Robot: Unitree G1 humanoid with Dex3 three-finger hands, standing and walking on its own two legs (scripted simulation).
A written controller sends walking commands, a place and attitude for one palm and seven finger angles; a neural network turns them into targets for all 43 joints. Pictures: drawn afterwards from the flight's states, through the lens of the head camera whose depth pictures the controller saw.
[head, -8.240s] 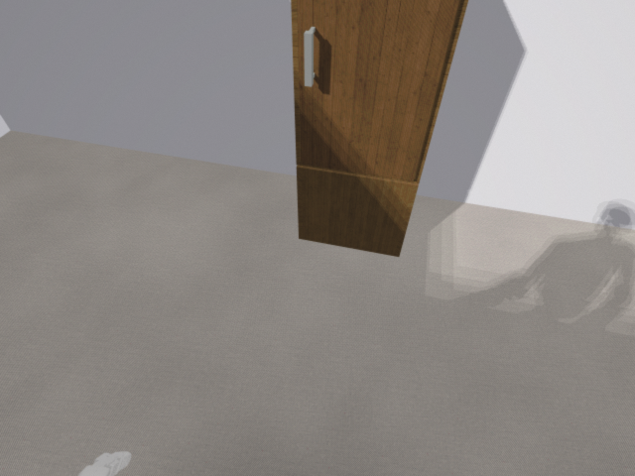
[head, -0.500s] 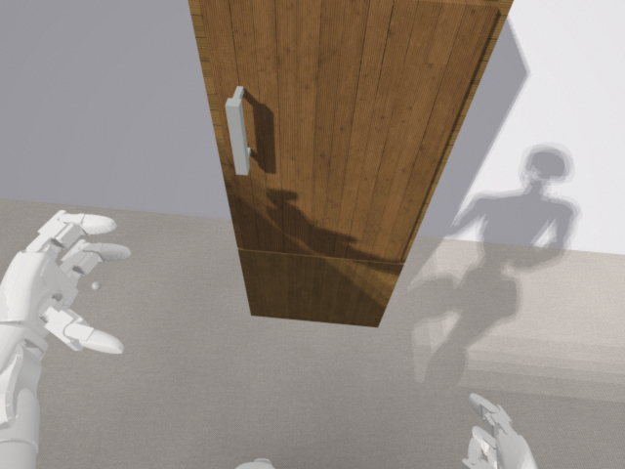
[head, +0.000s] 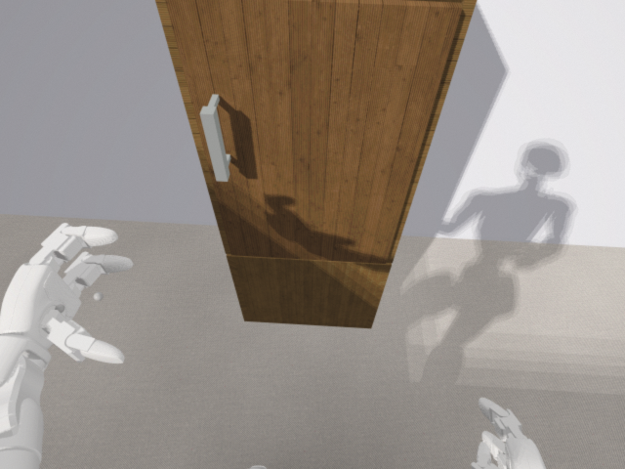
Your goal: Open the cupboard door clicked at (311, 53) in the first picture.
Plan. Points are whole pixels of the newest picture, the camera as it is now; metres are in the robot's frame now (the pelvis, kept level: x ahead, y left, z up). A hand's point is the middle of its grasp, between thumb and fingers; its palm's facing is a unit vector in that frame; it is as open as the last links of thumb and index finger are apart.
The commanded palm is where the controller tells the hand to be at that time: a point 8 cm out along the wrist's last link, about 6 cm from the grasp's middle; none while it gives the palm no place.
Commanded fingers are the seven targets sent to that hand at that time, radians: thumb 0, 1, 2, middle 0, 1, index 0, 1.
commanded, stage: move the hooked fingers beside the handle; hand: left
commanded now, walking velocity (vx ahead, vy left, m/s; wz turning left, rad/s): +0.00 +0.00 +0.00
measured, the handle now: (218, 139) +0.60 +0.20 +0.07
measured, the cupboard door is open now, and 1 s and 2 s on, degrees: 0 0 0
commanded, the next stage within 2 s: none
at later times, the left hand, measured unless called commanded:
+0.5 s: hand (132, 248) +0.36 +0.26 +0.08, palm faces +0.00 -1.00 +0.00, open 14.0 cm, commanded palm +0.33 +0.31 +0.08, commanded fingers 0.00 -0.50 0.30 -0.30 -1.20 -0.30 -1.20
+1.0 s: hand (149, 206) +0.44 +0.26 +0.07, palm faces +0.00 -1.00 +0.01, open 14.0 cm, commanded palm +0.42 +0.31 +0.07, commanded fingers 0.00 -0.50 0.30 -0.30 -1.20 -0.30 -1.20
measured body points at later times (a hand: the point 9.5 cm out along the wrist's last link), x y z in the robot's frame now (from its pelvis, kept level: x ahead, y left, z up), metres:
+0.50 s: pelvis -0.01 +0.00 +0.00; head +0.05 +0.00 +0.44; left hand +0.36 +0.31 +0.08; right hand +0.11 -0.27 -0.10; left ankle +0.01 +0.11 -0.71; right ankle +0.00 -0.11 -0.71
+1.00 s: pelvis +0.00 +0.01 -0.01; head +0.08 +0.03 +0.43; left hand +0.43 +0.32 +0.08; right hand +0.06 -0.26 -0.11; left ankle +0.01 +0.11 -0.71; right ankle +0.00 -0.11 -0.71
